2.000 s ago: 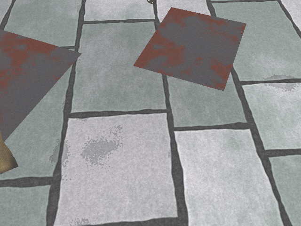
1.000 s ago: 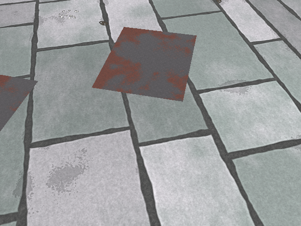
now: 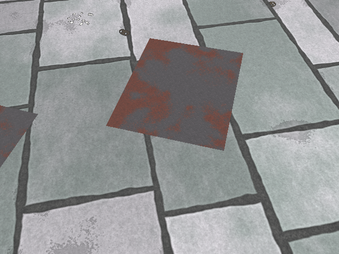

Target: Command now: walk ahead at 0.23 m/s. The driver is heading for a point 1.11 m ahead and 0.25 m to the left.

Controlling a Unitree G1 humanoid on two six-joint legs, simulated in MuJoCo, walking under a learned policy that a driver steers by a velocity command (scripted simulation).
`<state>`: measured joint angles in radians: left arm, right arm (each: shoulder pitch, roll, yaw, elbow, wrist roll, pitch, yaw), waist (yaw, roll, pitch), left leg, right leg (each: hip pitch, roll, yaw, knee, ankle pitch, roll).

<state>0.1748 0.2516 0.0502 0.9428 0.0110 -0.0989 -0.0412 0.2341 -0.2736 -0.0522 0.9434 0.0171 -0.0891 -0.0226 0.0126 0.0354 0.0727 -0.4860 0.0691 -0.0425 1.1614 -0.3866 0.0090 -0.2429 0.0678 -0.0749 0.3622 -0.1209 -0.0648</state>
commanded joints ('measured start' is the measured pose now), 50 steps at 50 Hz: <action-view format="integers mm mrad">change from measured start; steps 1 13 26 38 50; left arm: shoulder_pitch -63 156 153 222 163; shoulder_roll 102 75 76 146 96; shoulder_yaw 9 -14 -10 8 25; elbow -32 69 119 110 46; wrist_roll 6 12 -22 -16 -43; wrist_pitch -21 31 40 27 -8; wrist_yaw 14 46 54 61 60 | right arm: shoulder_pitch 127 -52 -174 -373 -105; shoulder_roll -33 -182 -105 22 -78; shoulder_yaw -13 -39 -41 7 -26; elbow -22 -77 -77 -185 -80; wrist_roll -11 -37 5 10 -15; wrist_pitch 24 46 31 -9 -18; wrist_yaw -10 -11 6 85 70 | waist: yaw -72 38 66 50 -16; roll -92 74 45 -166 0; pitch -92 -178 -80 44 -55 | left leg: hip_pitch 51 461 202 -52 322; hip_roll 42 137 107 -54 193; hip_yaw -10 -123 -211 159 -307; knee -151 -703 -799 -461 -1001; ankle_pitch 75 867 37 286 65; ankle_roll -27 93 149 16 207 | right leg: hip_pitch -25 -51 37 152 -332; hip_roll -274 -100 -107 -279 -202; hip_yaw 145 84 88 161 160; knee -149 103 72 -233 908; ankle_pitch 667 -77 -250 258 -182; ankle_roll -198 9 -75 -98 -6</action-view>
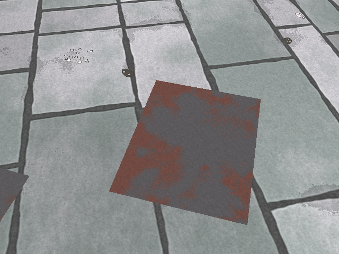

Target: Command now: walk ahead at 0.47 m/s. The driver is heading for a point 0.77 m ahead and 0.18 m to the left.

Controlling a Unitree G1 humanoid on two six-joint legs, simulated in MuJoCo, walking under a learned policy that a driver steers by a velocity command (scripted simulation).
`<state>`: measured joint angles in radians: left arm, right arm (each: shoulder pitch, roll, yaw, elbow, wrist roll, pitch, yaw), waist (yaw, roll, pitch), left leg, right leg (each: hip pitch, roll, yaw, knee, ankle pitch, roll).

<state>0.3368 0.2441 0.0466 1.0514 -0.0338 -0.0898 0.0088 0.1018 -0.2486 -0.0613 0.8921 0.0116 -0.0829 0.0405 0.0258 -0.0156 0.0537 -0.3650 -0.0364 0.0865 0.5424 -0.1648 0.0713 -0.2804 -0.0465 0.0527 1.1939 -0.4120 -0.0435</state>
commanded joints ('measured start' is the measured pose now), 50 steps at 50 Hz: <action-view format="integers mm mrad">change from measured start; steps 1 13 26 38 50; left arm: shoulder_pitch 31 -306 132 -102 -33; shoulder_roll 89 61 300 120 204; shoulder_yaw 31 43 102 46 69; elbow -59 -176 -98 -117 -119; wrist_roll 7 24 27 55 21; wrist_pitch -4 6 -16 -38 31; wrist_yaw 11 -3 -38 -3 30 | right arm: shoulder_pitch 20 243 397 116 -68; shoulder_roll -92 -141 14 -69 -84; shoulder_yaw -12 -16 27 -28 -29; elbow -22 58 54 -4 -159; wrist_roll -21 -6 -9 15 15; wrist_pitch -30 -17 0 29 30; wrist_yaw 9 -54 -45 -49 25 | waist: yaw -1 -70 54 -27 -32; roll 86 57 -290 -29 -76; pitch -43 27 -441 -2 -28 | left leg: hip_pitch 145 257 -242 -348 -205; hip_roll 276 238 -32 170 35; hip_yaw -382 -191 -104 -217 34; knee -402 -476 667 414 91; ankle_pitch -121 29 -388 125 10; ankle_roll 136 132 -43 -46 51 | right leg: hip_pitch -232 -431 715 153 435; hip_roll -112 -85 -363 -192 -247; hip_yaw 43 -22 628 -69 -275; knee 42 -501 -834 -1093 -810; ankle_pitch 142 526 130 452 1141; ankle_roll -29 53 -297 -138 -65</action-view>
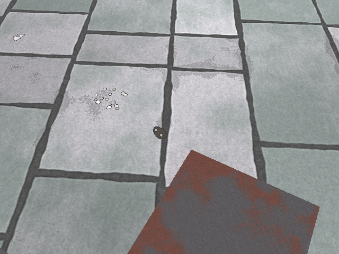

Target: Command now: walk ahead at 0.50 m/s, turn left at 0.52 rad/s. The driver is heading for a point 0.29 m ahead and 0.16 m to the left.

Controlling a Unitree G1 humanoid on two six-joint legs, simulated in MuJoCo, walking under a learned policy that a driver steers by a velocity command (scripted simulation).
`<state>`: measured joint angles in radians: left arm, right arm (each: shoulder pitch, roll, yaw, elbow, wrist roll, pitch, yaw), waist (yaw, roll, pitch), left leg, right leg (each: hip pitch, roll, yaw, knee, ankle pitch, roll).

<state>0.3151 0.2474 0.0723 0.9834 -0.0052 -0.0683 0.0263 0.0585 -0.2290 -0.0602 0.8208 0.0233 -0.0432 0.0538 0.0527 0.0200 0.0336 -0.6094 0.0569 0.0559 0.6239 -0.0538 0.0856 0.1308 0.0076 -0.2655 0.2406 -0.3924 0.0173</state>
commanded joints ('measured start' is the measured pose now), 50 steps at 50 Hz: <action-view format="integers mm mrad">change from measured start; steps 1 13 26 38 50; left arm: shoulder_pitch -27 -116 -160 -253 -200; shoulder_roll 213 107 202 97 79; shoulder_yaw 46 18 22 -17 -14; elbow -60 -180 -192 -145 -63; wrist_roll -7 16 53 8 10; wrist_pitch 18 -23 -52 46 46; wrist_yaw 15 -2 -31 -17 -9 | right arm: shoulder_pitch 77 144 221 265 226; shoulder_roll -142 -181 -125 -94 -111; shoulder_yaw -51 -51 -14 -16 -3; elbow -71 -72 -22 82 132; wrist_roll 8 -22 -40 -42 -28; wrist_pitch -7 -37 -4 82 12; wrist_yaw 11 -49 -76 -84 -87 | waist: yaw -119 -22 -58 -101 -50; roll -123 -4 -27 -134 10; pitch -67 -75 -191 -121 -43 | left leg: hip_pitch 172 377 448 504 313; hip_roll -98 89 -18 -46 3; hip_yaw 81 -236 -231 -63 -132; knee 4 -343 5 -138 -212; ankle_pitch -133 623 281 -145 -146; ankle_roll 63 192 6 -84 -61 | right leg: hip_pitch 3 -683 -254 -518 -310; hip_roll -290 -111 -143 -145 -50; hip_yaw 35 291 385 409 291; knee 292 773 211 33 237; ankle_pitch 1212 129 989 -47 375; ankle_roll -113 33 -118 -115 -46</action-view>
